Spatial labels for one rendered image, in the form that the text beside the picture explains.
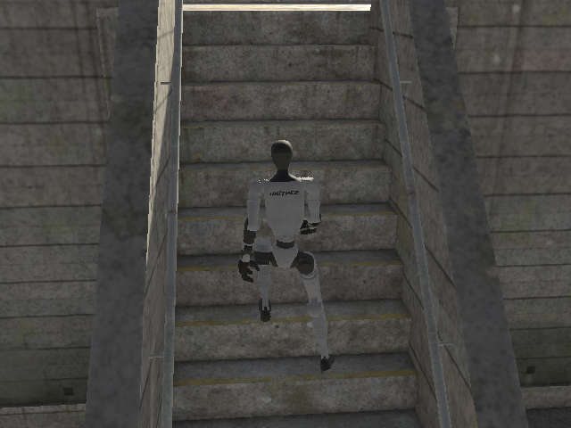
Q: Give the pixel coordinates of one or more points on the stairs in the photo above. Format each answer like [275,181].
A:
[249,79]

